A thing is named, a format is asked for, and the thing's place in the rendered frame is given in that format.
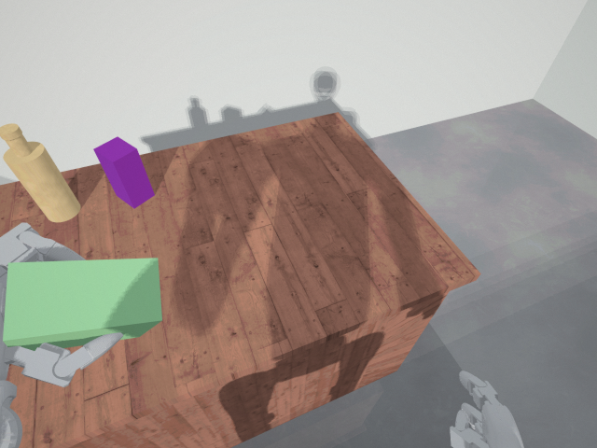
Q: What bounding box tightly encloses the left robot forearm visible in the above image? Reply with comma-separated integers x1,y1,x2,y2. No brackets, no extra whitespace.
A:
0,380,22,448

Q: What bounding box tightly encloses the sponge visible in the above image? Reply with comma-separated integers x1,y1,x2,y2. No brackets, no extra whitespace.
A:
3,258,162,351

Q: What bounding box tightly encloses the table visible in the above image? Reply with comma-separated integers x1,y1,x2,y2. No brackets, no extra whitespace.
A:
0,112,481,448

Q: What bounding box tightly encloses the left robot hand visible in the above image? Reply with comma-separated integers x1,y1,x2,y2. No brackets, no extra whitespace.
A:
0,223,123,387

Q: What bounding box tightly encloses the right robot hand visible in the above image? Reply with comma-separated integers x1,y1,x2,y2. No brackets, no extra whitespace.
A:
450,371,524,448

